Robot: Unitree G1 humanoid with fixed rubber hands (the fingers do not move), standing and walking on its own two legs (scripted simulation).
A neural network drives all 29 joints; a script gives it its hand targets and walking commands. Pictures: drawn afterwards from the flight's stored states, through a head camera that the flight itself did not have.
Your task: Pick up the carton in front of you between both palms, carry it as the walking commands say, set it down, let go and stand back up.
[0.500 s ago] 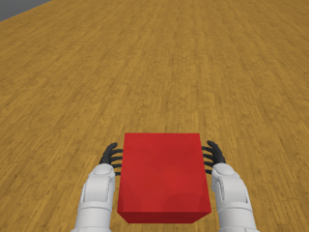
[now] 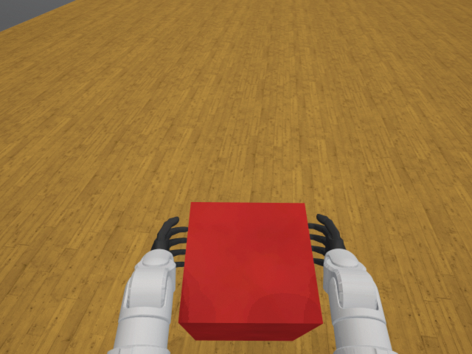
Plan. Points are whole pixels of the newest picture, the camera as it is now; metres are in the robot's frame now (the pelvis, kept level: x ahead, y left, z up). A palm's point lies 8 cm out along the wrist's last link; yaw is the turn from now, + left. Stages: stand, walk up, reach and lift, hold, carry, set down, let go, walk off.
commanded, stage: carry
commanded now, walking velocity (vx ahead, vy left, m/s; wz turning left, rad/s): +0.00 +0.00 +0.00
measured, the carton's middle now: (245, 277) +0.31 +0.00 -0.06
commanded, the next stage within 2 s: hold in 0.12 s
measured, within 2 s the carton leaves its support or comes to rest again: neither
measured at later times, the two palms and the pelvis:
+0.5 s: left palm (174, 256) +0.29 +0.12 +0.04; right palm (355, 282) +0.24 -0.17 +0.05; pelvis -0.02 +0.02 +0.01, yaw -8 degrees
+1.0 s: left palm (173, 272) +0.33 +0.15 -0.09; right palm (314, 288) +0.29 -0.14 -0.07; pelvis -0.05 +0.06 -0.03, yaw -9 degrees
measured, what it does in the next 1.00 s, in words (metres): shifts its weight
